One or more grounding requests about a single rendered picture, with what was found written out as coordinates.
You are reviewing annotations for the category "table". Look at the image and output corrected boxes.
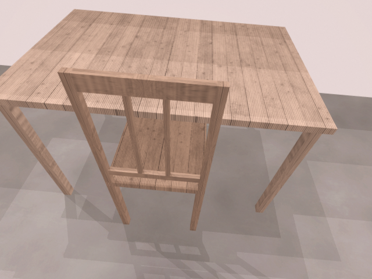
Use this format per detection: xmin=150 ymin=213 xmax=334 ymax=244
xmin=0 ymin=9 xmax=337 ymax=213

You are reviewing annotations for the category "chair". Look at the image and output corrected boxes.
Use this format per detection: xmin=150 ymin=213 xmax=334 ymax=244
xmin=58 ymin=67 xmax=230 ymax=231

